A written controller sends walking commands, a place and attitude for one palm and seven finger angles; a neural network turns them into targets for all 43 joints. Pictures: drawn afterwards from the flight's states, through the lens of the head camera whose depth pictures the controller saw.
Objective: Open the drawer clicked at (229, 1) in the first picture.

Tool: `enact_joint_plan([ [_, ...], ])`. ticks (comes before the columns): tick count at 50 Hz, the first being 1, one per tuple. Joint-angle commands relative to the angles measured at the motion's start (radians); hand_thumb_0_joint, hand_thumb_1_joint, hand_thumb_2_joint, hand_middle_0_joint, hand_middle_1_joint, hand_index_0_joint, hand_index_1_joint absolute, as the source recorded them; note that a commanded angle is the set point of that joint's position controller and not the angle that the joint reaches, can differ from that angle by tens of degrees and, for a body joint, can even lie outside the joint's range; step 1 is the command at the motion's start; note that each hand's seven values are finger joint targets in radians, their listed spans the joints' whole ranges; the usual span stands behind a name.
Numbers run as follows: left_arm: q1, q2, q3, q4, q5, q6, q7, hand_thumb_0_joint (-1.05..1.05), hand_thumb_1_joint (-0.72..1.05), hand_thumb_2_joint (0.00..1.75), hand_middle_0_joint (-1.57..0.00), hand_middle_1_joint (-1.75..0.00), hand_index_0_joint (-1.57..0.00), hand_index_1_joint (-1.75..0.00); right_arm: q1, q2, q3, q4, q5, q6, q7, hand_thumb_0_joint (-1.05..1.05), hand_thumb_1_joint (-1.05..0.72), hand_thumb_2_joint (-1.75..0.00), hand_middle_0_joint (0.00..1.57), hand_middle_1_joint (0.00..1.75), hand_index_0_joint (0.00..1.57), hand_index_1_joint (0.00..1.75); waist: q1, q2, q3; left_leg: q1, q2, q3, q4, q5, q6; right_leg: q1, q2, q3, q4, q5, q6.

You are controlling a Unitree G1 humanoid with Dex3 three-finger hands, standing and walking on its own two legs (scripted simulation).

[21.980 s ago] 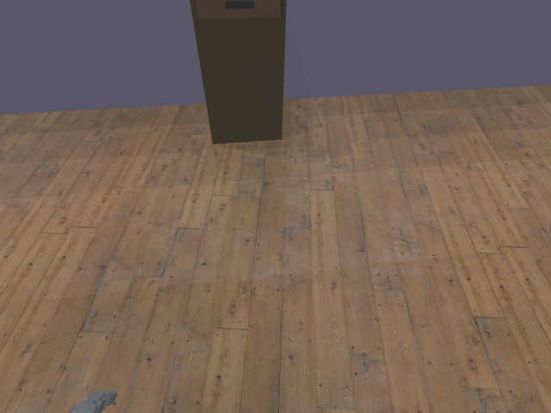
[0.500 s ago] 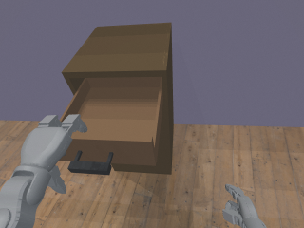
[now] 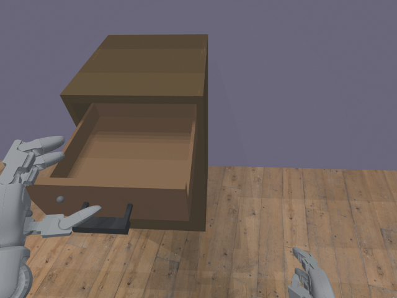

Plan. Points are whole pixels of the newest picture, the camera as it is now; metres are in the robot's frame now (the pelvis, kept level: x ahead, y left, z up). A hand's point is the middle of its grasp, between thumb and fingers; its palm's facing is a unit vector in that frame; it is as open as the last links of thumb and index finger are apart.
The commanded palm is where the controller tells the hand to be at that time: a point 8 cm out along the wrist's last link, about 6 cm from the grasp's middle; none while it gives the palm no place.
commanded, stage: draw the hand back to the body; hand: left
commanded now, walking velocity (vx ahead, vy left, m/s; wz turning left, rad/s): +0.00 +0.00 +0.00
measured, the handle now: (104, 215) +0.27 +0.26 -0.01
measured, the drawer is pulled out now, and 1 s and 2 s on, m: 0.29 0.29 0.29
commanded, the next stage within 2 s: step back with the hand held close in 0.56 s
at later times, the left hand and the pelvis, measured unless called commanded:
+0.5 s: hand (40, 219) +0.17 +0.25 +0.17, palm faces +0.44 -0.81 -0.39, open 7.7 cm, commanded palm +0.12 +0.29 +0.18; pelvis -0.01 +0.01 +0.00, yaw +0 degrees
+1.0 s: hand (30, 230) +0.16 +0.27 +0.15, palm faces +0.31 -0.80 -0.51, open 7.4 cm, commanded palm +0.09 +0.31 +0.18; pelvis -0.03 +0.03 -0.01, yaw +1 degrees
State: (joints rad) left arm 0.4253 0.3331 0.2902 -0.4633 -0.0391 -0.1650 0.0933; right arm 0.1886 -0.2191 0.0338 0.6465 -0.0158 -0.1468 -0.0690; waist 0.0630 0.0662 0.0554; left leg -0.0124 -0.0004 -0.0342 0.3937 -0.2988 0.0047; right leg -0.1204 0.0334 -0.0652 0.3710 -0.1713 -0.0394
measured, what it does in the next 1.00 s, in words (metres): stands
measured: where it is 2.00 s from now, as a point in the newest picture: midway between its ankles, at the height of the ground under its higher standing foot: outside the picture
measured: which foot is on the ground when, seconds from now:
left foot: down 0.00-1.00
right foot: down 0.00-1.00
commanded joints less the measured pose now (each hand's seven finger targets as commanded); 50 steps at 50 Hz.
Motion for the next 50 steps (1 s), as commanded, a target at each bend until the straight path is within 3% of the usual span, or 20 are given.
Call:
enact_joint_plan([
  [1, -0.021, 0.154, 0.119, -0.19, -0.013, -0.06, 0.012, 0.0, 0.31, 0.64, -0.24, -0.68, -0.24, -0.68, -0.144, -0.087, -0.046, -0.172, -0.001, -0.059, -0.003, 0.0, -0.9, -0.9, 0.2, 0.3, 0.2, 0.3, 0.011, -0.014, -0.128, -0.118, 0.008, 0.031, -0.055, 0.323, 0.002, 0.14, -0.038, 0.026, -0.035, 0.193, 0.019],
  [5, -0.012, 0.158, 0.126, -0.214, -0.012, -0.063, 0.014, 0.0, 0.44, 0.7, -0.23, -0.59, -0.23, -0.59, -0.142, -0.088, -0.048, -0.178, 0.001, -0.057, -0.005, 0.0, -0.9, -0.9, 0.2, 0.3, 0.2, 0.3, 0.009, -0.033, -0.138, -0.128, 0.008, 0.026, -0.06, 0.298, 0.002, 0.142, -0.04, 0.026, -0.031, 0.164, 0.022],
  [12, -0.009, 0.164, 0.138, -0.205, -0.01, -0.053, 0.021, 0.0, 0.69, 0.81, -0.22, -0.43, -0.22, -0.43, -0.144, -0.084, -0.047, -0.172, 0.002, -0.061, -0.015, 0.0, -0.9, -0.9, 0.2, 0.3, 0.2, 0.3, 0.006, 0.001, -0.091, -0.131, 0.005, 0.023, -0.07, 0.239, 0.0, 0.106, -0.04, 0.032, -0.057, 0.096, 0.02],
  [15, -0.019, 0.154, 0.125, -0.211, -0.009, -0.052, 0.021, 0.0, 0.8, 0.86, -0.21, -0.37, -0.21, -0.37, -0.14, -0.082, -0.045, -0.174, 0.002, -0.062, -0.014, 0.0, -0.9, -0.9, 0.2, 0.3, 0.2, 0.3, 0.003, -0.024, -0.097, -0.13, 0.006, 0.019, -0.071, 0.224, 0.003, 0.106, -0.038, 0.034, -0.057, 0.075, 0.022],
  [18, -0.036, 0.148, 0.116, -0.209, -0.007, -0.047, 0.022, 0.0, 0.9, 0.9, -0.2, -0.3, -0.2, -0.3, -0.143, -0.083, -0.041, -0.171, 0.001, -0.067, -0.015, 0.0, -0.9, -0.9, 0.2, 0.3, 0.2, 0.3, 0.003, 0.013, -0.076, -0.135, 0.004, 0.012, -0.077, 0.209, 0.001, 0.096, -0.038, 0.033, -0.062, 0.055, 0.019],
  [19, -0.034, 0.149, 0.118, -0.202, -0.006, -0.047, 0.024, 0.0, 0.9, 0.9, -0.2, -0.3, -0.2, -0.3, -0.142, -0.082, -0.041, -0.17, -0.001, -0.069, -0.015, 0.0, -0.9, -0.9, 0.2, 0.3, 0.2, 0.3, 0.004, -0.014, -0.081, -0.138, 0.004, 0.01, -0.08, 0.202, 0.001, 0.101, -0.038, 0.03, -0.062, 0.046, 0.02],
  [21, -0.045, 0.159, 0.124, -0.209, -0.003, -0.042, 0.024, 0.0, 0.9, 0.9, -0.2, -0.3, -0.2, -0.3, -0.149, -0.087, -0.043, -0.172, 0.0, -0.07, -0.016, 0.0, -0.9, -0.9, 0.2, 0.3, 0.2, 0.3, 0.008, 0.018, -0.073, -0.132, 0.002, 0.009, -0.083, 0.195, -0.001, 0.093, -0.034, 0.035, -0.071, 0.034, 0.017],
  [26, -0.046, 0.157, 0.128, -0.187, -0.004, -0.039, 0.024, 0.0, 0.9, 0.9, -0.2, -0.3, -0.2, -0.3, -0.15, -0.083, -0.041, -0.17, -0.002, -0.071, -0.015, 0.0, -0.9, -0.9, 0.2, 0.3, 0.2, 0.3, 0.009, -0.019, -0.053, -0.144, 0.004, 0.002, -0.09, 0.172, -0.001, 0.09, -0.032, 0.037, -0.079, 0.006, 0.016],
  [32, -0.044, 0.15, 0.122, -0.205, -0.002, -0.039, 0.024, 0.0, 0.9, 0.9, -0.2, -0.3, -0.2, -0.3, -0.143, -0.081, -0.038, -0.172, -0.004, -0.076, -0.012, 0.0, -0.9, -0.9, 0.2, 0.3, 0.2, 0.3, 0.01, 0.021, -0.084, -0.144, 0.004, 0.001, -0.09, 0.202, -0.006, 0.119, -0.036, 0.034, -0.057, 0.051, 0.015],
  [33, -0.037, 0.149, 0.121, -0.205, -0.002, -0.04, 0.024, 0.0, 0.9, 0.9, -0.2, -0.3, -0.2, -0.3, -0.139, -0.08, -0.037, -0.172, -0.004, -0.077, -0.01, 0.0, -0.9, -0.9, 0.2, 0.3, 0.2, 0.3, 0.01, 0.004, -0.085, -0.15, 0.003, -0.002, -0.089, 0.209, -0.008, 0.125, -0.035, 0.03, -0.053, 0.059, 0.014],
  [34, -0.067, 0.235, 0.228, -0.258, 0.0, -0.072, 0.024, 0.0, 0.9, 0.9, -0.2, -0.3, -0.2, -0.3, -0.141, -0.122, -0.044, -0.219, 0.008, -0.041, -0.009, 0.0, -0.9, -0.9, 0.2, 0.3, 0.2, 0.3, -0.036, -0.036, 0.012, -0.254, 0.012, -0.036, -0.046, 0.138, 0.015, -0.018, -0.082, 0.108, -0.092, 0.059, 0.016],
  [35, -0.004, 0.175, 0.181, -0.207, 0.003, -0.074, 0.014, 0.0, 0.9, 0.9, -0.2, -0.3, -0.2, -0.3, -0.145, -0.107, -0.051, -0.209, 0.007, -0.023, -0.008, 0.0, -0.9, -0.9, 0.2, 0.3, 0.2, 0.3, -0.04, -0.109, -0.001, -0.245, 0.007, -0.043, -0.01, 0.094, 0.021, -0.059, -0.112, 0.119, -0.121, 0.004, 0.014],
  [36, -0.02, 0.198, 0.192, -0.244, 0.008, -0.079, 0.014, 0.0, 0.9, 0.9, -0.2, -0.3, -0.2, -0.3, -0.161, -0.112, -0.053, -0.22, 0.006, -0.018, -0.006, 0.0, -0.9, -0.9, 0.2, 0.3, 0.2, 0.3, -0.038, -0.107, 0.004, -0.24, -0.002, -0.042, 0.013, 0.09, 0.024, -0.089, -0.123, 0.142, -0.144, 0.002, 0.003],
  [37, 0.015, 0.173, 0.173, -0.239, 0.009, -0.083, 0.015, 0.0, 0.9, 0.9, -0.2, -0.3, -0.2, -0.3, -0.15, -0.107, -0.053, -0.218, 0.006, -0.013, -0.006, 0.0, -0.9, -0.9, 0.2, 0.3, 0.2, 0.3, -0.046, -0.11, -0.031, -0.239, -0.005, -0.036, 0.043, 0.081, 0.02, -0.094, -0.15, 0.15, -0.137, -0.012, -0.005],
  [40, 0.137, 0.157, 0.171, -0.257, 0.004, -0.091, 0.027, 0.0, 0.9, 0.9, -0.2, -0.3, -0.2, -0.3, -0.109, -0.108, -0.065, -0.219, 0.01, 0.005, -0.002, 0.0, -0.9, -0.9, 0.2, 0.3, 0.2, 0.3, -0.052, -0.073, -0.184, -0.227, 0.0, -0.032, 0.093, 0.145, 0.015, -0.038, -0.192, 0.148, -0.074, 0.087, -0.029],
  [41, 0.148, 0.166, 0.185, -0.293, 0.001, -0.097, 0.03, 0.0, 0.9, 0.9, -0.2, -0.3, -0.2, -0.3, -0.115, -0.113, -0.068, -0.226, 0.011, 0.006, -0.004, 0.0, -0.9, -0.9, 0.2, 0.3, 0.2, 0.3, -0.049, -0.04, -0.227, -0.232, 0.002, -0.038, 0.095, 0.198, 0.009, -0.01, -0.191, 0.142, -0.038, 0.162, -0.035],
  [44, 0.21, 0.188, 0.212, -0.333, -0.006, -0.096, 0.039, 0.0, 0.9, 0.9, -0.2, -0.3, -0.2, -0.3, -0.101, -0.117, -0.085, -0.245, 0.015, 0.028, -0.009, 0.0, -0.9, -0.9, 0.2, 0.3, 0.2, 0.3, -0.054, -0.046, -0.287, -0.257, 0.033, -0.06, 0.071, 0.352, 0.0, 0.04, -0.16, 0.094, 0.071, 0.279, -0.015],
  [47, 0.223, 0.212, 0.234, -0.387, -0.006, -0.09, 0.041, 0.0, 0.9, 0.9, -0.2, -0.3, -0.2, -0.3, -0.107, -0.124, -0.094, -0.27, 0.013, 0.039, -0.017, 0.0, -0.9, -0.9, 0.2, 0.3, 0.2, 0.3, -0.048, 0.005, -0.278, -0.293, 0.063, -0.096, 0.048, 0.542, -0.027, 0.042, -0.109, 0.047, 0.179, 0.34, 0.004],
  [50, 0.225, 0.216, 0.242, -0.401, -0.006, -0.085, 0.038, 0.0, 0.9, 0.9, -0.2, -0.3, -0.2, -0.3, -0.103, -0.128, -0.102, -0.283, 0.009, 0.044, -0.016, 0.0, -0.9, -0.9, 0.2, 0.3, 0.2, 0.3, -0.046, 0.059, -0.24, -0.326, 0.121, -0.129, -0.01, 0.625, -0.021, -0.004, -0.059, 0.02, 0.297, 0.154, 0.029],
])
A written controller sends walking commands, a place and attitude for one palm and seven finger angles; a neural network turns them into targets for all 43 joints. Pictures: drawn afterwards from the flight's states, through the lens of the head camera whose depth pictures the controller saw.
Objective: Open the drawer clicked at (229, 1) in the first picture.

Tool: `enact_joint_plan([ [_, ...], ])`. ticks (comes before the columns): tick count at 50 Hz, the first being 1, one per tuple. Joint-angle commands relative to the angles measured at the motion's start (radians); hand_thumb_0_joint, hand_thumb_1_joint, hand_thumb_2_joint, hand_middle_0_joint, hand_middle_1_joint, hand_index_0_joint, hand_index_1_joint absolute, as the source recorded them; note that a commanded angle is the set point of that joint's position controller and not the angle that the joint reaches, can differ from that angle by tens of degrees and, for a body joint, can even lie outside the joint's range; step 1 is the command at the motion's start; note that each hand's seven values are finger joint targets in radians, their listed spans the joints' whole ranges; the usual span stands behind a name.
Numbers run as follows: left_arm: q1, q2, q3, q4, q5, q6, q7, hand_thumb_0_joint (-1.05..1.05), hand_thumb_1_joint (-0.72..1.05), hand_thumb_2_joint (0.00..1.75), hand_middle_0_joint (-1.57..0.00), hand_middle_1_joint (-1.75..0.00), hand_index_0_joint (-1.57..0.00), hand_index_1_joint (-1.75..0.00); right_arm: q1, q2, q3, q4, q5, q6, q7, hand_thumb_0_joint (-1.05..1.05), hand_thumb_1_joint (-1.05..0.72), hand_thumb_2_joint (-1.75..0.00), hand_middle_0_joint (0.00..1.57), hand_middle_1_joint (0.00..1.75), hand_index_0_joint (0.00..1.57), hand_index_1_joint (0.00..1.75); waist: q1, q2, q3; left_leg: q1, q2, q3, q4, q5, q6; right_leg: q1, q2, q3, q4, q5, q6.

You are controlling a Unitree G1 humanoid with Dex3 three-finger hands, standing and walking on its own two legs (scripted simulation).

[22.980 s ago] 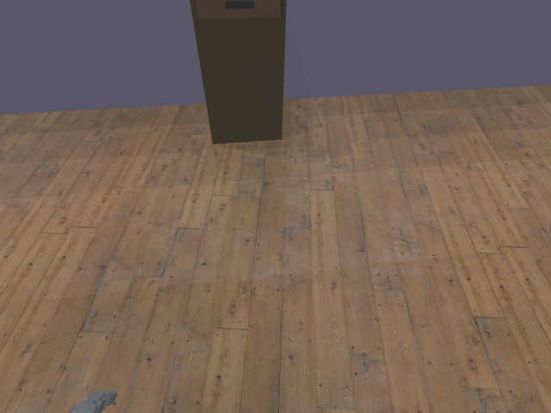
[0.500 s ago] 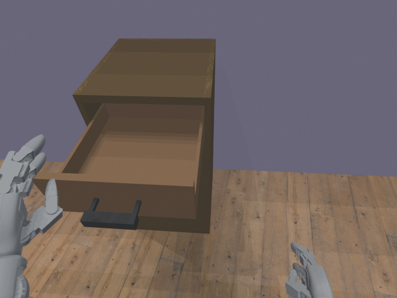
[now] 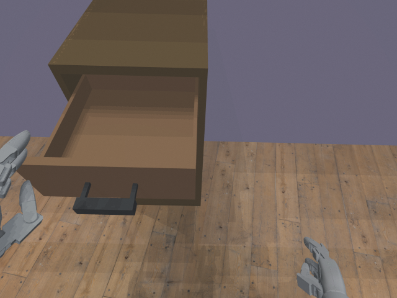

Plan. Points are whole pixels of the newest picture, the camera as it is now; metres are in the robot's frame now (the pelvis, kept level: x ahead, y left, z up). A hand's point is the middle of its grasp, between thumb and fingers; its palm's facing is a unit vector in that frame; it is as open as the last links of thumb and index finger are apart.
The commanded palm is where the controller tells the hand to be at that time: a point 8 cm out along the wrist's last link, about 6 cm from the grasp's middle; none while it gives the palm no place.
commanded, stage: step back with the hand held close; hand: left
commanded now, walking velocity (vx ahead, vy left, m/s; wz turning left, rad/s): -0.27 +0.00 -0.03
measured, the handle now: (108, 196) +0.31 +0.22 +0.00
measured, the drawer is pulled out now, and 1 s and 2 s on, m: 0.29 0.29 0.29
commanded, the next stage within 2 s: stop stepping back and stand still in 0.84 s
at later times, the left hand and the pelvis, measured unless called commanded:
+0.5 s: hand (5, 285) +0.12 +0.23 +0.17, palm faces +0.32 -0.80 -0.51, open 7.4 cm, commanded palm +0.04 +0.28 +0.19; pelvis -0.07 -0.01 +0.00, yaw +2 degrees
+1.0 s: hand out of the picture -0.03 +0.23 +0.17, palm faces +0.35 -0.79 -0.50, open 7.4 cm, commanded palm -0.11 +0.28 +0.19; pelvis -0.23 -0.01 -0.01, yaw +3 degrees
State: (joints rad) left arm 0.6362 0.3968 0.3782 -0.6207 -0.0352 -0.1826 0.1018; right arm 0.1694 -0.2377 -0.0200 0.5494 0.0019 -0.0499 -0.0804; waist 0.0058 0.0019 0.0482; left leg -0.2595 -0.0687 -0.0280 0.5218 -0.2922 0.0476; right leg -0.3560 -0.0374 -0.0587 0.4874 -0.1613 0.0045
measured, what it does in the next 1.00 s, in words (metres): walks backwards: right foot, then left foot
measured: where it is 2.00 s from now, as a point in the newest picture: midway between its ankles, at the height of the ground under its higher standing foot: outside the picture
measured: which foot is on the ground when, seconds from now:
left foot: down 0.00-0.24, up 0.26-0.46, down 0.48-0.72, up 0.74-0.94, down 0.96-1.00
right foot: down 0.00-0.04, up 0.06-0.16, down 0.18-0.96, up 0.98-1.00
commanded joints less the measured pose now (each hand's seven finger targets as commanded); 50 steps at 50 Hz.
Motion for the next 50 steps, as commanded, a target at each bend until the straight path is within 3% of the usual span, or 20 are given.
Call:
enact_joint_plan([
  [1, -0.002, 0.161, 0.159, -0.259, -0.007, -0.067, 0.029, 0.0, 0.9, 0.9, -0.2, -0.3, -0.2, -0.3, -0.087, -0.113, -0.05, -0.184, -0.013, -0.061, -0.006, 0.0, -0.9, -0.9, 0.2, 0.3, 0.2, 0.3, 0.012, 0.169, -0.227, -0.066, 0.216, -0.146, -0.156, 0.662, -0.053, 0.194, 0.026, 0.012, 0.229, 0.051, -0.009],
  [4, -0.016, 0.121, 0.135, -0.243, 0.007, -0.072, 0.036, 0.0, 0.9, 0.9, -0.2, -0.3, -0.2, -0.3, -0.041, -0.111, -0.053, -0.171, -0.045, -0.087, 0.0, 0.0, -0.9, -0.9, 0.2, 0.3, 0.2, 0.3, 0.004, 0.18, -0.146, -0.136, 0.289, -0.193, -0.203, 0.634, -0.016, 0.151, 0.053, 0.021, 0.34, -0.215, -0.006],
  [7, -0.009, 0.097, 0.111, -0.207, 0.008, -0.062, 0.052, 0.0, 0.9, 0.9, -0.2, -0.3, -0.2, -0.3, -0.04, -0.107, -0.048, -0.153, -0.035, -0.104, 0.004, 0.0, -0.9, -0.9, 0.2, 0.3, 0.2, 0.3, -0.007, 0.128, -0.132, -0.055, 0.262, -0.153, -0.125, 0.639, 0.007, 0.117, 0.029, 0.029, 0.16, -0.151, -0.014],
  [9, -0.008, 0.102, 0.107, -0.185, 0.0, -0.059, 0.045, 0.0, 0.9, 0.9, -0.2, -0.3, -0.2, -0.3, -0.057, -0.108, -0.036, -0.148, -0.017, -0.095, 0.016, 0.0, -0.9, -0.9, 0.2, 0.3, 0.2, 0.3, -0.015, 0.089, -0.166, -0.055, 0.229, -0.126, -0.056, 0.537, -0.012, 0.176, -0.016, 0.065, 0.027, 0.079, -0.028],
  [12, -0.045, 0.159, 0.144, -0.16, -0.019, -0.069, 0.042, 0.0, 0.9, 0.9, -0.2, -0.3, -0.2, -0.3, -0.081, -0.094, -0.03, -0.143, 0.001, -0.067, 0.022, 0.0, -0.9, -0.9, 0.2, 0.3, 0.2, 0.3, -0.026, -0.153, -0.226, -0.168, 0.074, -0.008, 0.233, 0.103, -0.076, 0.239, -0.272, 0.312, -0.057, 0.696, -0.164],
  [14, -0.022, 0.16, 0.152, -0.157, -0.017, -0.068, 0.045, 0.0, 0.9, 0.9, -0.2, -0.3, -0.2, -0.3, -0.087, -0.071, -0.029, -0.154, 0.025, -0.063, 0.016, 0.0, -0.9, -0.9, 0.2, 0.3, 0.2, 0.3, -0.004, -0.222, -0.3, -0.247, 0.044, -0.021, 0.456, -0.201, -0.055, 0.324, -0.324, 0.287, -0.044, 0.843, -0.176],
  [19, 0.049, 0.166, 0.171, -0.241, -0.006, -0.042, 0.058, 0.0, 0.9, 0.9, -0.2, -0.3, -0.2, -0.3, -0.118, -0.044, 0.003, -0.184, 0.012, -0.027, -0.008, 0.0, -0.9, -0.9, 0.2, 0.3, 0.2, 0.3, -0.008, -0.099, -0.249, -0.15, 0.08, 0.057, 0.244, -0.125, -0.063, 0.209, -0.226, 0.172, -0.044, 0.681, -0.144],
  [22, 0.049, 0.159, 0.153, -0.274, -0.008, -0.038, 0.066, 0.0, 0.9, 0.9, -0.2, -0.3, -0.2, -0.3, -0.095, -0.059, -0.001, -0.15, -0.001, -0.033, -0.021, 0.0, -0.9, -0.9, 0.2, 0.3, 0.2, 0.3, -0.022, 0.022, -0.204, -0.008, 0.074, 0.067, -0.075, 0.125, -0.062, 0.148, -0.137, 0.1, -0.024, 0.433, -0.074],
  [24, 0.028, 0.174, 0.151, -0.307, -0.009, -0.055, 0.07, 0.0, 0.9, 0.9, -0.2, -0.3, -0.2, -0.3, -0.094, -0.102, -0.029, -0.158, -0.003, -0.055, -0.022, 0.0, -0.9, -0.9, 0.2, 0.3, 0.2, 0.3, 0.007, 0.193, -0.204, 0.008, 0.257, -0.137, -0.16, 0.479, -0.005, 0.092, -0.014, 0.055, 0.084, 0.095, 0.003],
  [26, 0.051, 0.178, 0.16, -0.261, -0.015, -0.07, 0.066, 0.0, 0.9, 0.9, -0.2, -0.3, -0.2, -0.3, -0.087, -0.099, -0.048, -0.154, 0.009, -0.084, -0.014, 0.0, -0.9, -0.9, 0.2, 0.3, 0.2, 0.3, 0.016, 0.168, -0.221, 0.013, 0.344, -0.144, -0.155, 0.539, 0.044, 0.055, 0.024, 0.058, 0.161, -0.195, 0.009],
  [30, -0.004, 0.137, 0.147, -0.236, -0.006, -0.075, 0.055, 0.0, 0.9, 0.9, -0.2, -0.3, -0.2, -0.3, -0.08, -0.101, -0.045, -0.129, -0.011, -0.104, 0.003, 0.0, -0.9, -0.9, 0.2, 0.3, 0.2, 0.3, 0.004, 0.21, -0.198, -0.076, 0.337, -0.087, -0.14, 0.579, 0.045, 0.106, 0.032, 0.05, 0.235, -0.173, 0.002],
  [32, -0.034, 0.125, 0.126, -0.222, -0.003, -0.074, 0.05, 0.0, 0.9, 0.9, -0.2, -0.3, -0.2, -0.3, -0.085, -0.109, -0.045, -0.124, -0.006, -0.118, 0.009, 0.0, -0.9, -0.9, 0.2, 0.3, 0.2, 0.3, 0.002, 0.131, -0.17, -0.105, 0.327, -0.069, -0.118, 0.469, 0.039, 0.118, 0.024, 0.063, 0.17, -0.109, 0.004],
  [34, -0.053, 0.116, 0.111, -0.193, -0.002, -0.066, 0.045, 0.0, 0.9, 0.9, -0.2, -0.3, -0.2, -0.3, -0.094, -0.118, -0.041, -0.127, -0.002, -0.115, 0.018, 0.0, -0.9, -0.9, 0.2, 0.3, 0.2, 0.3, -0.002, 0.038, -0.134, -0.181, 0.267, -0.038, -0.063, 0.275, 0.009, 0.13, -0.013, 0.126, 0.07, 0.049, -0.01],
  [36, -0.083, 0.18, 0.142, -0.174, 0.007, -0.069, 0.05, 0.0, 0.9, 0.9, -0.2, -0.3, -0.2, -0.3, -0.084, -0.084, -0.037, -0.114, -0.002, -0.098, 0.026, 0.0, -0.9, -0.9, 0.2, 0.3, 0.2, 0.3, -0.01, -0.181, -0.143, -0.159, 0.089, 0.073, 0.189, -0.035, -0.069, 0.017, -0.226, 0.391, -0.174, 0.241, -0.095],
  [38, -0.096, 0.174, 0.126, -0.183, 0.012, -0.064, 0.054, 0.0, 0.9, 0.9, -0.2, -0.3, -0.2, -0.3, -0.105, -0.066, -0.046, -0.115, 0.007, -0.089, 0.031, 0.0, -0.9, -0.9, 0.2, 0.3, 0.2, 0.3, 0.018, -0.216, -0.217, -0.188, 0.041, -0.008, 0.597, -0.181, -0.068, 0.012, -0.318, 0.428, -0.232, 0.184, -0.14],
  [41, -0.051, 0.179, 0.156, -0.207, 0.016, -0.069, 0.054, 0.0, 0.9, 0.9, -0.2, -0.3, -0.2, -0.3, -0.121, -0.033, -0.012, -0.142, -0.003, -0.059, 0.025, 0.0, -0.9, -0.9, 0.2, 0.3, 0.2, 0.3, 0.006, -0.153, -0.232, -0.157, 0.08, 0.033, 0.487, -0.152, -0.088, 0.026, -0.223, 0.258, -0.182, 0.183, -0.15],
  [46, -0.029, 0.174, 0.138, -0.244, -0.002, -0.08, 0.064, 0.0, 0.9, 0.9, -0.2, -0.3, -0.2, -0.3, -0.07, -0.069, -0.013, -0.104, -0.009, -0.043, -0.003, 0.0, -0.9, -0.9, 0.2, 0.3, 0.2, 0.3, -0.025, 0.027, -0.187, -0.013, 0.076, 0.063, -0.165, -0.053, -0.059, 0.026, -0.105, 0.186, -0.104, 0.008, -0.058],
  [48, -0.021, 0.157, 0.141, -0.272, 0.01, -0.109, 0.069, 0.0, 0.9, 0.9, -0.2, -0.3, -0.2, -0.3, -0.049, -0.11, -0.035, -0.135, -0.013, -0.066, -0.006, 0.0, -0.9, -0.9, 0.2, 0.3, 0.2, 0.3, -0.005, 0.292, -0.193, -0.111, 0.396, -0.29, -0.286, 0.08, 0.072, -0.004, 0.046, 0.069, 0.242, -0.237, 0.017],
  [49, -0.007, 0.172, 0.163, -0.272, 0.008, -0.109, 0.076, 0.0, 0.9, 0.9, -0.2, -0.3, -0.2, -0.3, -0.026, -0.097, -0.043, -0.138, -0.016, -0.096, -0.005, 0.0, -0.9, -0.9, 0.2, 0.3, 0.2, 0.3, -0.009, 0.237, -0.202, -0.069, 0.455, -0.297, -0.284, 0.189, 0.121, -0.081, 0.075, 0.065, 0.419, -0.325, 0.015],
  [50, 0.018, 0.163, 0.169, -0.237, -0.01, -0.111, 0.073, 0.0, 0.9, 0.9, -0.2, -0.3, -0.2, -0.3, -0.032, -0.094, -0.052, -0.13, -0.009, -0.115, -0.004, 0.0, -0.9, -0.9, 0.2, 0.3, 0.2, 0.3, -0.008, 0.171, -0.21, -0.118, 0.443, -0.262, -0.292, 0.046, 0.132, -0.061, 0.082, 0.088, 0.523, -0.323, 0.014],
])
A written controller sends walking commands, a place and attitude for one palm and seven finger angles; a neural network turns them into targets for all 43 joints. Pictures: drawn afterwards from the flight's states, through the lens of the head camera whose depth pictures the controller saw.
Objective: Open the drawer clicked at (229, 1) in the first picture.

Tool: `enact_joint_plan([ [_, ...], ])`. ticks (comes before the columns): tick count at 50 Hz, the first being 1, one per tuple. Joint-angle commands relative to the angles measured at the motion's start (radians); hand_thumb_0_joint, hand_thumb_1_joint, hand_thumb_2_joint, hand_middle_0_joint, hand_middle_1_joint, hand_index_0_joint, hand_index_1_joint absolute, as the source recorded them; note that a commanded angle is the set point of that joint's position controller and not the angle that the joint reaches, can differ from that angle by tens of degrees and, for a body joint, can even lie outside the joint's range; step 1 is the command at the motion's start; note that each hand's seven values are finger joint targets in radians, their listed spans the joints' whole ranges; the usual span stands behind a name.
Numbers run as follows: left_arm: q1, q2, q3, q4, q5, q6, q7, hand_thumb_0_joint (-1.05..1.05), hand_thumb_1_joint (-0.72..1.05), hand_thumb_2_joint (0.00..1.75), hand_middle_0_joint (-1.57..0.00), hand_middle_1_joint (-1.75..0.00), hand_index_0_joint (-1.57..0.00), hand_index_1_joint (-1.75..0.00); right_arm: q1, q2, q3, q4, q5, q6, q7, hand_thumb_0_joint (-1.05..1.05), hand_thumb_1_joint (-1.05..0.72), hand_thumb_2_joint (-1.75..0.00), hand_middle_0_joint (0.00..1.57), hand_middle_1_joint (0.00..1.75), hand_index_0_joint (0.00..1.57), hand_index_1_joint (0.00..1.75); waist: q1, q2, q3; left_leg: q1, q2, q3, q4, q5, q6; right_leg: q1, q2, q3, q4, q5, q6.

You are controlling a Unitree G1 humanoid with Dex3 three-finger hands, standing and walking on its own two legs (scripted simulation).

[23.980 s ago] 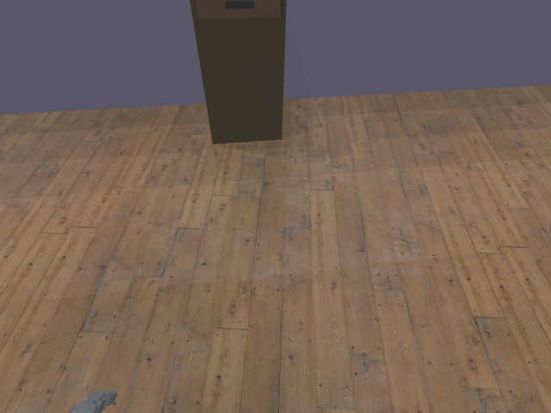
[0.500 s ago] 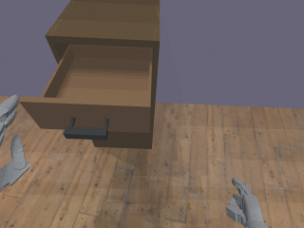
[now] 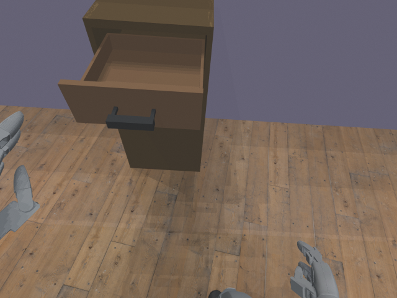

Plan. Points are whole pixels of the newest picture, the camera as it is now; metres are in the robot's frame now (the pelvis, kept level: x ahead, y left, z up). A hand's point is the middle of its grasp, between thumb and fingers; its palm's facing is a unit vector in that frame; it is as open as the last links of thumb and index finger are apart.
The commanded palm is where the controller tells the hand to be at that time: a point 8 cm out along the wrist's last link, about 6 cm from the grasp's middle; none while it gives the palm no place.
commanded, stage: stop stepping back and stand still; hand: left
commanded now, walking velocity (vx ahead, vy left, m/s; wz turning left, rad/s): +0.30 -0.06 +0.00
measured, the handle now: (132, 116) +0.55 +0.20 +0.00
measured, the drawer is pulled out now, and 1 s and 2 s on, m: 0.29 0.29 0.29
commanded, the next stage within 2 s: let the arm hang, fingers relaxed in 0.64 s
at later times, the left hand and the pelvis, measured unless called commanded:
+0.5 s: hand (1, 272) +0.13 +0.22 +0.19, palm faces +0.38 -0.80 -0.47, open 7.4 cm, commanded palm +0.08 +0.26 +0.19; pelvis -0.06 -0.01 +0.00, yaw -1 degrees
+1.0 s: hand out of the picture +0.05 +0.18 -0.13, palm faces -0.04 -0.96 -0.28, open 7.4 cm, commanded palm none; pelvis -0.06 -0.02 -0.01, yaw +2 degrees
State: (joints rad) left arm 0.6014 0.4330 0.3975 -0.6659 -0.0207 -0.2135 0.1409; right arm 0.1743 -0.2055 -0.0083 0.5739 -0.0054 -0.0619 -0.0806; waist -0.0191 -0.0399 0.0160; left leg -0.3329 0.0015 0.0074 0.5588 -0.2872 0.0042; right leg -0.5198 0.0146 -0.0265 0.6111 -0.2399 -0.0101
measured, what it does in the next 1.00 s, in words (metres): steps on the spot: right foot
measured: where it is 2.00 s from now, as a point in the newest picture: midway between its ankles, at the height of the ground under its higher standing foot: outside the picture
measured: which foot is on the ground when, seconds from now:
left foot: down 0.00-1.00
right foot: up 0.00-0.16, down 0.18-1.00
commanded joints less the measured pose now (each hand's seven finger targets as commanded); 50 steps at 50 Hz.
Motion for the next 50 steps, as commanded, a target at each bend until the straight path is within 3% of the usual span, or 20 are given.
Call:
enact_joint_plan([
  [1, 0.046, 0.156, 0.18, -0.232, -0.029, -0.075, 0.032, 0.0, 0.9, 0.9, -0.2, -0.3, -0.2, -0.3, -0.033, -0.117, -0.062, -0.153, -0.003, -0.117, -0.004, 0.0, -0.9, -0.9, 0.2, 0.3, 0.2, 0.3, 0.01, 0.24, -0.2, 0.009, 0.321, -0.253, -0.3, 0.058, 0.16, 0.071, 0.014, 0.059, 0.4, -0.239, 0.027],
  [3, 0.096, 0.079, 0.12, -0.2, -0.019, -0.047, 0.031, 0.0, 0.9, 0.9, -0.2, -0.3, -0.2, -0.3, -0.017, -0.114, -0.048, -0.142, 0.008, -0.127, 0.008, 0.0, -0.9, -0.9, 0.2, 0.3, 0.2, 0.3, 0.011, 0.22, -0.145, 0.036, 0.241, -0.134, -0.225, 0.156, 0.125, 0.105, -0.003, 0.015, 0.248, -0.206, 0.039],
  [6, 0.025, 0.064, 0.066, -0.16, -0.004, -0.025, 0.04, 0.0, 0.9, 0.9, -0.2, -0.3, -0.2, -0.3, -0.052, -0.134, -0.027, -0.14, 0.018, -0.133, 0.005, 0.0, -0.9, -0.9, 0.2, 0.3, 0.2, 0.3, -0.002, 0.194, -0.036, -0.152, 0.183, -0.089, -0.25, -0.258, 0.069, 0.322, -0.004, -0.032, -0.055, -0.12, 0.036],
  [7, 0.004, 0.077, 0.064, -0.141, 0.01, -0.025, 0.043, 0.0, 0.9, 0.9, -0.2, -0.3, -0.2, -0.3, -0.053, -0.142, -0.03, -0.133, 0.011, -0.126, 0.003, 0.0, -0.9, -0.9, 0.2, 0.3, 0.2, 0.3, -0.009, 0.124, -0.009, -0.169, 0.131, -0.061, -0.185, -0.282, 0.043, 0.326, -0.031, 0.019, -0.179, -0.142, 0.009],
  [9, -0.074, 0.116, 0.079, -0.122, 0.005, -0.02, 0.04, 0.0, 0.9, 0.9, -0.2, -0.3, -0.2, -0.3, -0.064, -0.138, -0.038, -0.122, -0.003, -0.109, 0.004, 0.0, -0.9, -0.9, 0.2, 0.3, 0.2, 0.3, -0.013, -0.112, 0.002, -0.101, 0.023, 0.001, 0.128, -0.168, -0.001, 0.145, -0.251, 0.352, -0.4, -0.399, -0.112],
  [11, -0.204, 0.167, 0.102, -0.151, 0.008, -0.032, 0.047, 0.0, 0.9, 0.9, -0.2, -0.3, -0.2, -0.3, -0.078, -0.126, -0.037, -0.097, -0.005, -0.11, 0.002, 0.0, -0.9, -0.9, 0.2, 0.3, 0.2, 0.3, -0.003, -0.153, -0.051, -0.044, 0.025, 0.012, 0.304, -0.161, -0.004, 0.074, -0.338, 0.415, -0.461, -0.536, -0.15],
  [17, 0.022, 0.102, 0.09, -0.144, -0.003, -0.045, 0.039, 0.0, 0.9, 0.9, -0.2, -0.3, -0.2, -0.3, -0.025, -0.104, -0.019, -0.106, -0.014, -0.107, -0.01, 0.0, -0.9, -0.9, 0.2, 0.3, 0.2, 0.3, -0.011, 0.042, -0.064, 0.116, 0.031, 0.031, -0.143, -0.11, 0.032, 0.133, -0.183, 0.172, -0.253, -0.325, -0.09],
  [20, -0.008, 0.097, 0.092, -0.187, 0.003, -0.069, 0.046, 0.0, 0.9, 0.9, -0.2, -0.3, -0.2, -0.3, -0.029, -0.134, -0.027, -0.129, -0.006, -0.129, -0.011, 0.0, -0.9, -0.9, 0.2, 0.3, 0.2, 0.3, -0.001, 0.3, -0.034, 0.052, 0.279, -0.325, -0.338, -0.261, 0.141, 0.105, -0.008, -0.02, 0.106, -0.179, 0.003],
  [25, -0.014, 0.084, 0.085, -0.048, 0.007, -0.048, 0.041, 0.0, 0.9, 0.9, -0.2, -0.3, -0.2, -0.3, -0.026, -0.141, -0.026, -0.106, 0.004, -0.138, -0.009, 0.0, -0.9, -0.9, 0.2, 0.3, 0.2, 0.3, 0.004, 0.153, 0.016, -0.114, 0.201, -0.131, -0.224, -0.204, 0.099, 0.296, -0.028, -0.032, -0.08, -0.113, 0.008],
  [28, -0.056, 0.112, 0.09, -0.023, -0.007, -0.048, 0.032, 0.0, 0.9, 0.9, -0.2, -0.3, -0.2, -0.3, -0.03, -0.13, -0.035, -0.104, 0.004, -0.123, 0.002, 0.0, -0.9, -0.9, 0.2, 0.3, 0.2, 0.3, -0.011, -0.154, -0.009, -0.136, 0.019, 0.03, 0.159, -0.073, 0.015, 0.285, -0.28, 0.372, -0.347, -0.075, -0.118],
  [29, -0.105, 0.122, 0.098, -0.059, -0.006, -0.057, 0.033, 0.0, 0.9, 0.9, -0.2, -0.3, -0.2, -0.3, -0.037, -0.127, -0.036, -0.098, 0.002, -0.124, 0.009, 0.0, -0.9, -0.9, 0.2, 0.3, 0.2, 0.3, -0.003, -0.134, -0.044, -0.111, 0.021, 0.017, 0.211, -0.112, 0.007, 0.289, -0.327, 0.39, -0.369, -0.056, -0.153],
  [32, -0.044, 0.092, 0.077, -0.099, -0.004, -0.044, 0.029, 0.0, 0.9, 0.9, -0.2, -0.3, -0.2, -0.3, -0.027, -0.11, -0.033, -0.099, 0.006, -0.113, 0.017, 0.0, -0.9, -0.9, 0.2, 0.3, 0.2, 0.3, 0.0, -0.063, -0.06, -0.006, 0.042, -0.004, 0.106, -0.096, 0.016, 0.257, -0.286, 0.296, -0.338, -0.035, -0.142],
  [36, -0.007, 0.099, 0.085, -0.152, -0.008, -0.06, 0.032, 0.0, 0.9, 0.9, -0.2, -0.3, -0.2, -0.3, -0.044, -0.124, -0.032, -0.114, -0.003, -0.117, 0.001, 0.0, -0.9, -0.9, 0.2, 0.3, 0.2, 0.3, 0.006, 0.104, -0.103, 0.135, 0.102, -0.066, -0.18, 0.192, 0.028, 0.291, -0.115, 0.09, -0.153, 0.103, -0.025],
  [37, -0.129, -0.063, -0.308, 0.719, 0.088, 0.108, -0.113, 0.0, 0.9, 0.9, -0.2, -0.3, -0.2, -0.3, -0.039, -0.318, -0.101, 0.153, -0.009, -0.137, 0.094, 0.0, -0.9, -0.9, 0.2, 0.3, 0.2, 0.3, -0.047, 0.161, -0.021, 0.067, 0.175, -0.164, -0.026, 0.401, 0.076, 0.092, -0.108, 0.02, 0.064, 0.19, -0.006],
  [39, -0.124, -0.104, -0.275, 0.726, 0.072, 0.216, -0.131, 0.0, 0.9, 0.9, -0.2, -0.3, -0.2, -0.3, 0.036, -0.231, -0.082, 0.117, -0.007, -0.044, 0.088, 0.0, -0.9, -0.9, 0.2, 0.3, 0.2, 0.3, -0.028, 0.237, -0.06, 0.027, 0.233, -0.195, -0.12, 0.475, 0.13, 0.113, -0.043, 0.015, 0.177, -0.174, 0.011],
  [41, -0.231, -0.082, -0.292, 0.784, 0.065, 0.215, -0.131, 0.0, 0.9, 0.9, -0.2, -0.3, -0.2, -0.3, 0.046, -0.236, -0.067, 0.102, -0.027, -0.025, 0.081, 0.0, -0.9, -0.9, 0.2, 0.3, 0.2, 0.3, -0.03, 0.097, -0.084, 0.054, 0.266, -0.303, -0.13, 0.58, 0.181, 0.057, -0.016, 0.064, 0.296, -0.276, 0.007],
  [43, -0.245, -0.065, -0.297, 0.904, 0.059, 0.206, -0.131, 0.0, 0.9, 0.9, -0.2, -0.3, -0.2, -0.3, 0.032, -0.241, -0.051, 0.101, -0.035, -0.006, 0.072, 0.0, -0.9, -0.9, 0.2, 0.3, 0.2, 0.3, 0.008, -0.036, -0.118, 0.123, 0.251, -0.258, -0.066, 0.75, 0.183, 0.132, -0.025, 0.067, 0.161, -0.201, 0.004],
  [46, -0.224, 0.044, -0.293, 1.124, 0.062, 0.199, -0.127, 0.0, 0.9, 0.9, -0.2, -0.3, -0.2, -0.3, -0.019, -0.196, -0.045, 0.112, -0.009, 0.015, 0.074, 0.0, -0.9, -0.9, 0.2, 0.3, 0.2, 0.3, 0.042, -0.123, -0.142, -0.037, 0.011, -0.032, 0.094, 0.231, 0.02, 0.405, -0.193, 0.289, -0.139, 0.443, -0.071],
  [47, -0.273, 0.083, -0.302, 1.169, 0.055, 0.201, -0.133, 0.0, 0.9, 0.9, -0.2, -0.3, -0.2, -0.3, 0.01, -0.185, -0.042, 0.127, -0.004, 0.029, 0.078, 0.0, -0.9, -0.9, 0.2, 0.3, 0.2, 0.3, 0.009, -0.076, -0.082, -0.016, -0.013, -0.011, 0.095, -0.037, 0.004, 0.327, -0.276, 0.344, -0.195, 0.362, -0.129],
  [50, -0.394, 0.052, -0.328, 1.3, 0.045, 0.202, -0.133, 0.0, 0.9, 0.9, -0.2, -0.3, -0.2, -0.3, 0.009, -0.193, -0.039, 0.201, -0.015, 0.056, 0.074, 0.0, -0.9, -0.9, 0.2, 0.3, 0.2, 0.3, -0.014, -0.068, -0.014, 0.098, 0.009, -0.04, 0.024, 0.069, 0.012, 0.212, -0.178, 0.284, -0.244, 0.155, -0.106],
])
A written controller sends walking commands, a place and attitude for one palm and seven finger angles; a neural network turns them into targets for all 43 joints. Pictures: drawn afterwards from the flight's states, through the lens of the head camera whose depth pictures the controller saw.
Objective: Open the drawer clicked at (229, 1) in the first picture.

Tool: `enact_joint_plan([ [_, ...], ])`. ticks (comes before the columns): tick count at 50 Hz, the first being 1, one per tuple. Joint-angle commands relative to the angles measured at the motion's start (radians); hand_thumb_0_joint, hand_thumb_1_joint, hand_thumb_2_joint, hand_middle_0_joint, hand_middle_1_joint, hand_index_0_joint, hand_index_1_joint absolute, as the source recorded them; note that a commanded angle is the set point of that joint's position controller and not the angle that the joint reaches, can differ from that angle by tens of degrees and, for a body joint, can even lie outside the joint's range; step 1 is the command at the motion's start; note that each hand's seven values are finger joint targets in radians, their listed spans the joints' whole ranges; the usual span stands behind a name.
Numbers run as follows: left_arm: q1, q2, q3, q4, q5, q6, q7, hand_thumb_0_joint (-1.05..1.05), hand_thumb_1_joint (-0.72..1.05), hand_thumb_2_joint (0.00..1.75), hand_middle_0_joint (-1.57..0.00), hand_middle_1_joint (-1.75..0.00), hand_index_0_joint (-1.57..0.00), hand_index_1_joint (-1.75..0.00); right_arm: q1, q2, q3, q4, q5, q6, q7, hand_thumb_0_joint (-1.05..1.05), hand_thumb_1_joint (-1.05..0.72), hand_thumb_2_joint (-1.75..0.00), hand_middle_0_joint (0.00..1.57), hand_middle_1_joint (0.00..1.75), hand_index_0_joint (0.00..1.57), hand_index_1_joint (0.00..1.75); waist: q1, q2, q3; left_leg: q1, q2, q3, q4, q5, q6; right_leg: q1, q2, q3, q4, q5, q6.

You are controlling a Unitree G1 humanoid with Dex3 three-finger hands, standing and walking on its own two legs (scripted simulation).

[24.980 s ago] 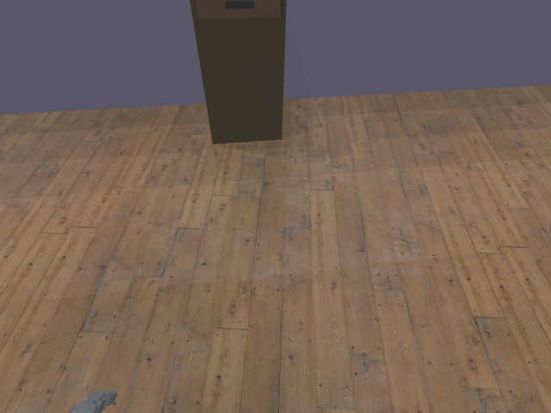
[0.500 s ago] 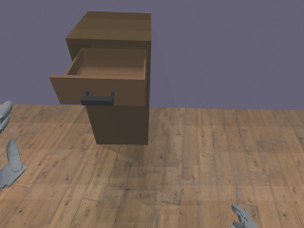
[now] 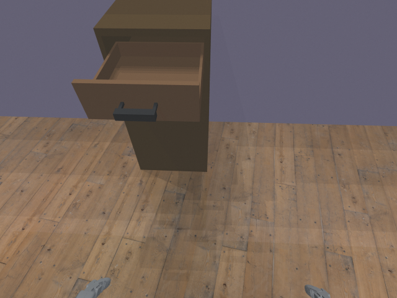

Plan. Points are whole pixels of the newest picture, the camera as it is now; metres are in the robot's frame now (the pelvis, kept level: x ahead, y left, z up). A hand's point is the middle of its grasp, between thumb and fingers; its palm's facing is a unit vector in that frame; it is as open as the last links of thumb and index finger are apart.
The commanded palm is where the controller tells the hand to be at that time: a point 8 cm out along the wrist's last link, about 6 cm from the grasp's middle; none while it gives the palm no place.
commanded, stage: let the arm hang, fingers relaxed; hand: left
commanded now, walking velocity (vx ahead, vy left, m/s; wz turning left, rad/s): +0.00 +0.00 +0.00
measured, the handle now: (137, 110) +0.62 +0.20 +0.01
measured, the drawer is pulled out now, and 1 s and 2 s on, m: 0.29 0.29 0.29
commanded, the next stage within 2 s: look to check the result in 0.84 s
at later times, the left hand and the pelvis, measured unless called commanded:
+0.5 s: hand out of the picture +0.03 +0.25 -0.14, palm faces -0.01 -0.94 -0.33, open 7.3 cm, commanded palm none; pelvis -0.01 +0.01 +0.02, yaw +0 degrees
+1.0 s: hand out of the picture +0.10 +0.24 -0.14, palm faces -0.05 -0.95 -0.31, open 7.3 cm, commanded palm none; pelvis +0.01 +0.01 +0.03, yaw -1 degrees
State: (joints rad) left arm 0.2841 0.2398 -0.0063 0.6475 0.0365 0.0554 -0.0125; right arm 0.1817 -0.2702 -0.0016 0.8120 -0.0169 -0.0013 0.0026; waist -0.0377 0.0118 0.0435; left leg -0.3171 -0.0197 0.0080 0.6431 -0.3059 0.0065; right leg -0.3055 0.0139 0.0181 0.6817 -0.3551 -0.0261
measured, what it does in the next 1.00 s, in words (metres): stands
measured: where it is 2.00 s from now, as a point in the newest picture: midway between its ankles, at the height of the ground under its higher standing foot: outside the picture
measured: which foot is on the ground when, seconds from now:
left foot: down 0.00-1.00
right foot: down 0.00-1.00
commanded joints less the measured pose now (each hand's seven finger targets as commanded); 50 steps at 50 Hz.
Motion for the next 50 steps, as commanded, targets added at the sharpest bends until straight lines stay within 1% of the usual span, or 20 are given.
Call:
enact_joint_plan([
  [1, -0.082, 0.24, 0.069, 0.023, -0.016, -0.065, 0.022, 0.0, 0.9, 0.9, -0.2, -0.3, -0.2, -0.3, 0.012, -0.117, -0.04, -0.022, 0.0, -0.003, -0.008, 0.0, -0.9, -0.9, 0.2, 0.3, 0.2, 0.3, 0.003, -0.102, -0.04, 0.109, 0.041, -0.05, -0.095, 0.151, 0.01, 0.004, -0.151, 0.202, -0.312, 0.259, -0.069],
  [3, -0.071, 0.206, 0.057, 0.103, -0.022, -0.066, 0.023, 0.0, 0.9, 0.9, -0.2, -0.3, -0.2, -0.3, 0.014, -0.113, -0.032, 0.027, 0.001, -0.007, -0.012, 0.0, -0.9, -0.9, 0.2, 0.3, 0.2, 0.3, 0.01, 0.034, -0.052, 0.143, 0.075, -0.074, -0.168, 0.215, 0.016, 0.03, -0.114, 0.175, -0.299, 0.238, -0.046],
  [5, -0.044, 0.185, 0.052, 0.177, -0.027, -0.064, 0.024, 0.0, 0.9, 0.9, -0.2, -0.3, -0.2, -0.3, 0.009, -0.114, -0.026, 0.064, 0.001, -0.011, -0.017, 0.0, -0.9, -0.9, 0.2, 0.3, 0.2, 0.3, 0.028, 0.107, -0.07, 0.122, 0.102, -0.103, -0.222, 0.205, 0.026, 0.096, -0.087, 0.144, -0.291, 0.218, -0.035],
  [6, -0.032, 0.179, 0.057, 0.207, -0.026, -0.063, 0.026, 0.0, 0.9, 0.9, -0.2, -0.3, -0.2, -0.3, 0.005, -0.114, -0.03, 0.074, 0.002, -0.009, -0.02, 0.0, -0.9, -0.9, 0.2, 0.3, 0.2, 0.3, 0.037, 0.107, -0.065, 0.115, 0.108, -0.105, -0.228, 0.197, 0.03, 0.113, -0.085, 0.135, -0.302, 0.217, -0.034],
  [10, -0.035, 0.165, 0.048, 0.304, -0.026, -0.06, 0.025, 0.0, 0.9, 0.9, -0.2, -0.3, -0.2, -0.3, 0.035, -0.116, -0.031, 0.135, 0.001, -0.004, -0.025, 0.0, -0.9, -0.9, 0.2, 0.3, 0.2, 0.3, 0.03, 0.073, -0.059, 0.12, 0.11, -0.11, -0.281, 0.071, 0.029, 0.116, -0.084, 0.129, -0.356, 0.102, -0.036],
  [11, -0.037, 0.167, 0.049, 0.319, -0.026, -0.061, 0.027, 0.0, 0.9, 0.9, -0.2, -0.3, -0.2, -0.3, 0.04, -0.123, -0.033, 0.145, 0.003, -0.003, -0.026, 0.0, -0.9, -0.9, 0.2, 0.3, 0.2, 0.3, 0.031, 0.054, -0.052, 0.129, 0.117, -0.117, -0.288, 0.08, 0.031, 0.114, -0.08, 0.123, -0.359, 0.108, -0.037],
  [15, -0.045, 0.167, 0.046, 0.378, -0.024, -0.06, 0.028, 0.0, 0.9, 0.9, -0.2, -0.3, -0.2, -0.3, 0.045, -0.131, -0.036, 0.188, 0.001, -0.004, -0.028, 0.0, -0.9, -0.9, 0.2, 0.3, 0.2, 0.3, 0.032, 0.038, -0.024, 0.121, 0.126, -0.131, -0.333, 0.046, 0.034, 0.116, -0.081, 0.107, -0.367, 0.1, -0.033],
  [16, -0.043, 0.173, 0.048, 0.387, -0.023, -0.062, 0.029, 0.0, 0.9, 0.9, -0.2, -0.3, -0.2, -0.3, 0.045, -0.137, -0.04, 0.194, 0.003, -0.005, -0.027, 0.0, -0.9, -0.9, 0.2, 0.3, 0.2, 0.3, 0.035, 0.013, -0.024, 0.133, 0.129, -0.127, -0.335, 0.057, 0.034, 0.112, -0.081, 0.106, -0.371, 0.103, -0.034],
  [20, -0.07, 0.187, 0.049, 0.409, -0.022, -0.061, 0.031, 0.0, 0.9, 0.9, -0.2, -0.3, -0.2, -0.3, 0.039, -0.151, -0.042, 0.219, 0.0, -0.006, -0.026, 0.0, -0.9, -0.9, 0.2, 0.3, 0.2, 0.3, 0.033, 0.012, 0.007, 0.12, 0.133, -0.14, -0.368, 0.025, 0.034, 0.106, -0.082, 0.101, -0.37, 0.096, -0.028],
  [23, -0.086, 0.198, 0.05, 0.416, -0.02, -0.063, 0.032, 0.0, 0.9, 0.9, -0.2, -0.3, -0.2, -0.3, 0.03, -0.155, -0.043, 0.229, -0.001, -0.006, -0.024, 0.0, -0.9, -0.9, 0.2, 0.3, 0.2, 0.3, 0.033, -0.011, 0.024, 0.117, 0.131, -0.14, -0.38, 0.012, 0.035, 0.097, -0.085, 0.102, -0.378, 0.083, -0.027],
  [26, -0.097, 0.21, 0.054, 0.414, -0.02, -0.068, 0.033, 0.0, 0.9, 0.9, -0.2, -0.3, -0.2, -0.3, 0.015, -0.161, -0.045, 0.234, 0.001, -0.01, -0.021, 0.0, -0.9, -0.9, 0.2, 0.3, 0.2, 0.3, 0.036, -0.019, 0.002, 0.139, 0.128, -0.129, -0.373, 0.055, 0.036, 0.105, -0.09, 0.104, -0.377, 0.107, -0.026],
  [31, -0.128, 0.226, 0.056, 0.408, -0.021, -0.076, 0.034, 0.0, 0.9, 0.9, -0.2, -0.3, -0.2, -0.3, -0.011, -0.166, -0.045, 0.238, 0.002, -0.016, -0.021, 0.0, -0.9, -0.9, 0.2, 0.3, 0.2, 0.3, 0.034, -0.036, -0.028, 0.179, 0.124, -0.108, -0.349, 0.193, 0.033, 0.126, -0.101, 0.107, -0.375, 0.207, -0.021],
  [35, -0.156, 0.237, 0.057, 0.407, -0.021, -0.079, 0.035, 0.0, 0.9, 0.9, -0.2, -0.3, -0.2, -0.3, -0.029, -0.178, -0.044, 0.243, 0.001, -0.02, -0.021, 0.0, -0.9, -0.9, 0.2, 0.3, 0.2, 0.3, 0.03, -0.014, -0.041, 0.193, 0.125, -0.102, -0.349, 0.253, 0.027, 0.151, -0.109, 0.109, -0.37, 0.274, -0.02],
  [36, -0.157, 0.242, 0.059, 0.405, -0.021, -0.081, 0.035, 0.0, 0.9, 0.9, -0.2, -0.3, -0.2, -0.3, -0.034, -0.179, -0.045, 0.242, 0.003, -0.019, -0.021, 0.0, -0.9, -0.9, 0.2, 0.3, 0.2, 0.3, 0.032, -0.032, -0.038, 0.197, 0.126, -0.101, -0.347, 0.253, 0.028, 0.15, -0.108, 0.108, -0.377, 0.273, -0.019],
  [39, -0.173, 0.245, 0.058, 0.405, -0.022, -0.08, 0.034, 0.0, 0.9, 0.9, -0.2, -0.3, -0.2, -0.3, -0.046, -0.188, -0.044, 0.245, 0.0, -0.02, -0.02, 0.0, -0.9, -0.9, 0.2, 0.3, 0.2, 0.3, 0.03, -0.005, -0.049, 0.206, 0.126, -0.099, -0.351, 0.264, 0.024, 0.164, -0.112, 0.112, -0.378, 0.286, -0.019],
  [41, -0.177, 0.254, 0.059, 0.402, -0.021, -0.082, 0.034, 0.0, 0.9, 0.9, -0.2, -0.3, -0.2, -0.3, -0.056, -0.198, -0.045, 0.242, 0.003, -0.019, -0.02, 0.0, -0.9, -0.9, 0.2, 0.3, 0.2, 0.3, 0.03, -0.019, -0.047, 0.213, 0.127, -0.097, -0.35, 0.26, 0.023, 0.16, -0.11, 0.115, -0.388, 0.283, -0.02],
  [42, -0.185, 0.251, 0.059, 0.405, -0.021, -0.081, 0.034, 0.0, 0.9, 0.9, -0.2, -0.3, -0.2, -0.3, -0.059, -0.199, -0.045, 0.243, 0.0, -0.019, -0.02, 0.0, -0.9, -0.9, 0.2, 0.3, 0.2, 0.3, 0.027, 0.005, -0.047, 0.216, 0.127, -0.096, -0.352, 0.263, 0.021, 0.162, -0.113, 0.116, -0.387, 0.287, -0.02],
  [45, -0.191, 0.256, 0.059, 0.405, -0.022, -0.082, 0.032, 0.0, 0.9, 0.9, -0.2, -0.3, -0.2, -0.3, -0.066, -0.207, -0.044, 0.243, 0.001, -0.02, -0.02, 0.0, -0.9, -0.9, 0.2, 0.3, 0.2, 0.3, 0.027, 0.008, -0.06, 0.222, 0.128, -0.097, -0.357, 0.27, 0.019, 0.175, -0.115, 0.116, -0.392, 0.293, -0.02],
  [46, -0.188, 0.263, 0.063, 0.402, -0.021, -0.085, 0.033, 0.0, 0.9, 0.9, -0.2, -0.3, -0.2, -0.3, -0.07, -0.213, -0.045, 0.241, 0.003, -0.02, -0.02, 0.0, -0.9, -0.9, 0.2, 0.3, 0.2, 0.3, 0.029, -0.014, -0.076, 0.235, 0.13, -0.097, -0.352, 0.279, 0.021, 0.181, -0.113, 0.117, -0.395, 0.303, -0.02],
  [50, -0.2, 0.265, 0.058, 0.408, -0.023, -0.083, 0.031, 0.0, 0.9, 0.9, -0.2, -0.3, -0.2, -0.3, -0.08, -0.22, -0.045, 0.245, 0.002, -0.018, -0.02, 0.0, -0.9, -0.9, 0.2, 0.3, 0.2, 0.3, 0.025, 0.005, -0.063, 0.234, 0.131, -0.096, -0.361, 0.264, 0.017, 0.179, -0.117, 0.117, -0.406, 0.287, -0.019],
])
